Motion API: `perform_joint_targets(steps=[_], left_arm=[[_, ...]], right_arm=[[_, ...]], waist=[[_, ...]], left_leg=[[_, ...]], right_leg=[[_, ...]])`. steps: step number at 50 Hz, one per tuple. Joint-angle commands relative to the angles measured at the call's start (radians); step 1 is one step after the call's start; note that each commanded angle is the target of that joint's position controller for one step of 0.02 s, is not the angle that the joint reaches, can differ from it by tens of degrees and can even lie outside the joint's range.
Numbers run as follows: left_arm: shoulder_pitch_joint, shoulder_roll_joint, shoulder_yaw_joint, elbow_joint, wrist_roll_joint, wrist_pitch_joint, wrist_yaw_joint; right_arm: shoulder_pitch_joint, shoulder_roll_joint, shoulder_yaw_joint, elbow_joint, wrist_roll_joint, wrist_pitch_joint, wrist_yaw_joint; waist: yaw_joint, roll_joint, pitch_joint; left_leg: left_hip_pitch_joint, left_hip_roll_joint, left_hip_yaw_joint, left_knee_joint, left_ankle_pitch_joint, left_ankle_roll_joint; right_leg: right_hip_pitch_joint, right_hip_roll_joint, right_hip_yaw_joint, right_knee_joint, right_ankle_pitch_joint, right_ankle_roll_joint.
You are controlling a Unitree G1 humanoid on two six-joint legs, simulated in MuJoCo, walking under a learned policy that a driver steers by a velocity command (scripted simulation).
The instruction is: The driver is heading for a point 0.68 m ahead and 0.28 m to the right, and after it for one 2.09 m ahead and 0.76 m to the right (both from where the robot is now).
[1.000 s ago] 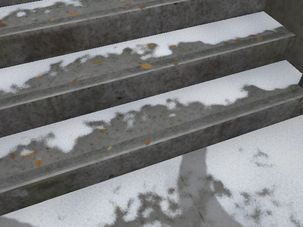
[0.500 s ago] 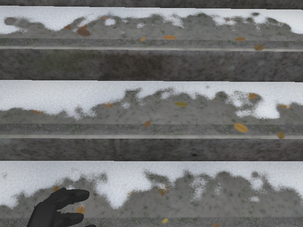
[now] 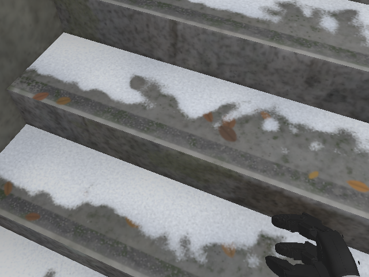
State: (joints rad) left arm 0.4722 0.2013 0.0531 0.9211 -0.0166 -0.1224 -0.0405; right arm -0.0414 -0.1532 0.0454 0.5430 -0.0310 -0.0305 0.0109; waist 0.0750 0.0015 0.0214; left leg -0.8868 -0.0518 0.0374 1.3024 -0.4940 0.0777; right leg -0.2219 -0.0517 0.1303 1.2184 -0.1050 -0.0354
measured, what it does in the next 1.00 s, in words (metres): climbs, turning right: right foot 0.17 m higher, then left foot 0.17 m higher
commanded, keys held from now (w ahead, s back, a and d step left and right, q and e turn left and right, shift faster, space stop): w+e+shift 0.72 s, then e+shift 0.20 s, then q+shift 0.08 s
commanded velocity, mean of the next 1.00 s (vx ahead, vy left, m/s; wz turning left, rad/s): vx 0.88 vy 0.00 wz -0.76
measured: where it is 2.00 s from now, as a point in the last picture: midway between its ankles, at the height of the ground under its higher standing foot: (305, 26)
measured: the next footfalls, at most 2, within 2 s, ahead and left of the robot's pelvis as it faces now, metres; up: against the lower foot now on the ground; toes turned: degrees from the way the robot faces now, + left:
right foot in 0.36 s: +0.40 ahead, -0.04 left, +0.17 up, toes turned -14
left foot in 0.68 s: +0.81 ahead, +0.01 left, +0.34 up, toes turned -31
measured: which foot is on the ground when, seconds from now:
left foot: down 0.00-0.36, up 0.38-0.66, down 0.68-1.00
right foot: up 0.00-0.34, down 0.36-0.68, up 0.70-1.00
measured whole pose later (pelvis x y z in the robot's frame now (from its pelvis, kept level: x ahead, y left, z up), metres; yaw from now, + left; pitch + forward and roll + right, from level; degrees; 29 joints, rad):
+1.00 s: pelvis +0.78 -0.13 +0.47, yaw -47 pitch +3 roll +0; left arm -0.24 0.18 0.04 0.40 0.05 0.01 0.02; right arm 0.52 -0.22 -0.06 1.04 -0.04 -0.11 -0.03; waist -0.04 -0.01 0.04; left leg 0.01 0.08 0.26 0.27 -0.32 -0.04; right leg -1.28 0.03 -0.03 1.83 -0.52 -0.14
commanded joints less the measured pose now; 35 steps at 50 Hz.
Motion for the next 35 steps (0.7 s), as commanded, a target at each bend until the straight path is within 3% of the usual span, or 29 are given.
perform_joint_targets(steps=[1, 2, 3, 4, 6, 8, 10, 12, 13, 15, 16, 17, 18, 19, 20, 21, 22, 23, 24, 25, 26, 28, 29, 30, 31, 32, 33, 34, 35], left_arm=[[-0.134, 0.007, 0.010, -0.265, 0.045, -0.019, 0.020], [-0.192, -0.033, -0.007, -0.280, 0.062, -0.005, 0.023], [-0.193, -0.103, -0.037, -0.299, 0.074, 0.019, 0.032], [-0.200, -0.118, -0.050, -0.296, 0.062, 0.037, 0.031], [-0.267, -0.120, -0.055, -0.307, 0.027, 0.070, 0.033], [-0.433, -0.180, -0.078, -0.369, -0.002, 0.090, 0.059], [-0.569, -0.203, -0.113, -0.454, 0.004, 0.101, 0.082], [-0.614, -0.100, -0.109, -0.460, -0.009, 0.129, 0.074], [-0.467, -0.025, -0.091, -0.416, -0.011, 0.131, 0.061], [-0.224, 0.075, -0.052, -0.323, -0.009, 0.152, 0.064], [-0.043, 0.108, -0.032, -0.275, 0.014, 0.159, 0.069], [0.039, 0.164, -0.017, -0.254, 0.025, 0.145, 0.061], [0.023, 0.191, 0.010, -0.253, -0.001, 0.111, 0.044], [-0.141, 0.174, 0.038, -0.203, -0.023, 0.096, 0.040], [-0.304, 0.189, 0.021, -0.263, -0.008, 0.102, 0.047], [-0.289, 0.131, 0.014, -0.266, 0.018, 0.102, 0.057], [-0.210, 0.086, 0.006, -0.197, 0.039, 0.088, 0.064], [-0.163, 0.081, 0.008, -0.139, 0.046, 0.068, 0.059], [-0.155, 0.134, 0.018, -0.135, 0.054, 0.049, 0.052], [-0.165, 0.120, 0.011, -0.126, 0.040, 0.028, 0.052], [-0.149, 0.100, 0.004, -0.101, 0.043, 0.015, 0.044], [-0.070, 0.135, 0.011, -0.049, 0.049, -0.007, 0.042], [-0.024, 0.153, 0.017, -0.026, 0.040, -0.007, 0.046], [-0.082, 0.168, 0.028, -0.061, 0.010, 0.016, 0.068], [-0.167, 0.180, 0.033, -0.115, -0.027, 0.018, 0.079], [-0.145, 0.251, 0.058, -0.142, -0.034, -0.005, 0.078], [-0.278, 0.371, 0.108, -0.186, -0.012, -0.030, 0.052], [-0.378, 0.365, 0.120, -0.207, -0.004, -0.052, 0.031], [-0.458, 0.204, 0.092, -0.229, 0.038, -0.077, 0.004]], right_arm=[[0.305, -0.255, -0.138, 0.167, 0.012, -0.038, 0.010], [0.296, -0.177, -0.120, 0.228, 0.003, -0.049, 0.013], [0.314, -0.096, -0.103, 0.288, -0.008, -0.055, 0.022], [0.341, -0.030, -0.085, 0.317, -0.006, -0.062, 0.021], [0.362, 0.017, -0.069, 0.369, -0.006, -0.094, 0.025], [0.439, 0.013, -0.057, 0.450, -0.025, -0.112, 0.027], [0.447, -0.018, -0.048, 0.479, -0.003, -0.112, 0.030], [0.470, -0.063, -0.037, 0.473, 0.036, -0.103, -0.003], [0.372, -0.121, -0.037, 0.421, 0.062, -0.114, -0.031], [0.386, -0.349, -0.088, 0.368, 0.113, -0.152, -0.066], [0.277, -0.429, -0.124, 0.310, 0.114, -0.149, -0.073], [0.222, -0.422, -0.138, 0.239, 0.113, -0.138, -0.064], [0.191, -0.366, -0.145, 0.194, 0.094, -0.118, -0.039], [0.114, -0.159, -0.100, 0.123, -0.011, -0.106, -0.002], [0.284, -0.052, -0.062, -0.004, -0.066, -0.114, 0.012], [0.283, -0.051, -0.051, -0.037, -0.063, -0.125, 0.021], [0.231, -0.018, -0.033, -0.064, -0.063, -0.122, 0.017], [0.163, 0.044, -0.001, -0.104, -0.087, -0.102, 0.007], [0.096, 0.068, 0.015, -0.146, -0.071, -0.089, -0.020], [0.060, 0.047, 0.018, -0.165, -0.063, -0.074, -0.032], [-0.015, 0.050, 0.014, -0.190, -0.044, -0.062, -0.051], [-0.189, 0.048, 0.025, -0.284, -0.038, -0.056, -0.064], [-0.261, 0.078, 0.046, -0.346, -0.056, -0.055, -0.066], [-0.214, 0.033, 0.047, -0.346, -0.042, -0.052, -0.057], [-0.053, 0.026, 0.033, -0.276, -0.008, -0.056, -0.049], [0.136, -0.025, -0.011, -0.216, 0.030, -0.054, -0.063], [0.410, -0.128, -0.075, -0.151, 0.035, -0.036, -0.082], [0.617, -0.203, -0.116, -0.070, 0.016, -0.027, -0.080], [0.578, -0.276, -0.141, 0.022, 0.002, -0.028, -0.064]], waist=[[-0.089, 0.011, -0.283], [-0.067, 0.006, -0.145], [-0.020, 0.074, -0.100], [-0.018, 0.086, -0.087], [-0.009, 0.013, -0.003], [-0.032, 0.063, 0.075], [0.034, 0.010, 0.126], [0.023, -0.032, 0.109], [0.110, -0.010, -0.026], [0.208, 0.096, -0.295], [0.286, 0.165, -0.397], [0.288, 0.146, -0.437], [0.276, 0.026, -0.368], [0.137, -0.259, -0.126], [-0.081, -0.207, -0.204], [-0.073, -0.100, -0.262], [-0.097, 0.021, -0.059], [-0.129, 0.096, 0.043], [-0.115, 0.031, 0.154], [-0.139, 0.084, 0.210], [-0.121, 0.061, 0.219], [-0.081, 0.029, 0.213], [-0.074, 0.037, 0.173], [-0.099, 0.113, 0.112], [-0.164, 0.150, -0.043], [-0.228, 0.074, -0.246], [-0.396, -0.022, -0.445], [-0.521, -0.004, -0.570], [-0.467, 0.366, -0.491]], left_leg=[[0.789, 0.312, -0.699, -0.809, 0.334, 0.086], [0.712, 0.279, -0.542, -0.789, 0.368, 0.098], [0.661, 0.241, -0.401, -0.791, 0.415, 0.061], [0.657, 0.264, -0.341, -0.828, 0.443, 0.053], [0.581, 0.265, -0.195, -0.931, 0.393, -0.003], [0.570, 0.272, -0.085, -1.036, 0.461, -0.027], [0.506, 0.225, 0.059, -1.147, 0.459, -0.096], [0.387, 0.187, 0.188, -1.332, 0.799, -0.075], [0.312, 0.161, 0.281, -1.281, 1.293, -0.056], [0.507, 0.245, 0.217, -1.011, 2.151, 0.011], [0.682, 0.303, 0.189, -0.760, 2.398, 0.016], [0.727, 0.322, 0.158, -0.463, 2.358, 0.016], [0.646, 0.218, 0.147, 0.026, 1.714, 0.001], [0.181, -0.013, 0.020, 0.494, 0.376, -0.052], [-0.033, -0.035, -0.133, 0.796, 0.343, -0.066], [-0.128, -0.040, -0.162, 0.976, 0.296, -0.048], [-0.253, -0.010, -0.175, 1.004, 0.269, -0.032], [-0.312, 0.031, -0.189, 0.990, 0.229, -0.022], [-0.442, 0.002, -0.116, 1.144, 0.087, -0.018], [-0.421, 0.061, -0.123, 0.991, 0.048, -0.024], [-0.448, 0.056, -0.108, 1.059, -0.083, -0.020], [-0.500, 0.101, -0.088, 0.917, -0.176, -0.013], [-0.414, 0.132, -0.098, 0.710, -0.223, 0.008], [0.000, 0.145, -0.015, 0.267, -0.122, -0.003], [0.589, 0.063, 0.106, 0.052, 0.055, -0.018], [0.945, -0.009, 0.095, 0.075, 0.096, -0.028], [1.044, 0.032, -0.027, -0.033, 0.083, -0.004], [1.063, 0.024, -0.027, -0.260, 0.006, -0.004], [1.041, 0.115, -0.255, -0.504, -0.039, 0.032]], right_leg=[[-0.614, 0.086, 0.061, 0.811, 0.024, -0.045], [-0.740, 0.075, 0.026, 0.868, -0.013, -0.069], [-0.799, 0.062, 0.030, 0.938, -0.036, -0.095], [-0.858, 0.066, 0.030, 1.007, -0.067, -0.108], [-0.920, 0.075, 0.034, 0.950, -0.149, -0.131], [-1.100, 0.138, -0.045, 1.166, -0.254, -0.159], [-1.112, 0.116, -0.093, 0.935, -0.265, -0.179], [-0.827, 0.158, -0.281, 0.566, -0.190, -0.148], [-0.439, 0.151, -0.370, 0.398, -0.161, -0.139], [-0.081, 0.203, -0.439, 0.295, -0.178, -0.127], [-0.053, 0.197, -0.407, 0.224, -0.259, -0.142], [0.033, 0.216, -0.316, 0.011, -0.358, -0.166], [0.080, 0.216, -0.126, -0.412, -0.277, -0.247], [0.092, 0.202, 0.158, -0.558, 0.104, -0.304], [0.121, 0.065, 0.527, -0.654, 0.327, -0.382], [0.094, -0.029, 0.782, -0.849, -0.227, -0.444], [-0.025, -0.034, 0.778, -0.936, -0.450, -0.404], [-0.137, 0.011, 0.657, -0.898, -0.399, -0.351], [-0.159, -0.001, 0.563, -0.913, -0.182, -0.334], [-0.263, 0.010, 0.470, -0.938, -0.153, -0.290], [-0.308, 0.011, 0.420, -0.947, -0.115, -0.280], [-0.310, 0.028, 0.375, -1.016, -0.154, -0.260], [-0.319, 0.043, 0.332, -1.075, -0.147, -0.238], [-0.466, 0.065, 0.236, -1.222, 0.030, -0.256], [-0.673, 0.111, 0.152, -1.182, 0.565, -0.252], [-0.639, 0.073, 0.202, -0.997, 1.118, -0.254], [-0.437, 0.021, 0.241, -0.669, 1.479, -0.197], [-0.271, 0.052, 0.208, -0.326, 1.540, -0.147], [-0.364, 0.268, 0.079, 0.172, 0.441, -0.099]])
Keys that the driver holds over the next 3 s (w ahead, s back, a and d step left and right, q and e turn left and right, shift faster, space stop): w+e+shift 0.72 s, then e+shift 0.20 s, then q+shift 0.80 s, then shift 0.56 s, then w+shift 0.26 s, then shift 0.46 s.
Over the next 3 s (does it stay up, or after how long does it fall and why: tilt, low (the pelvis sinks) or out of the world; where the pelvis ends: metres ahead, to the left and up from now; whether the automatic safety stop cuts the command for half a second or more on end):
stays up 1.09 -0.26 0.65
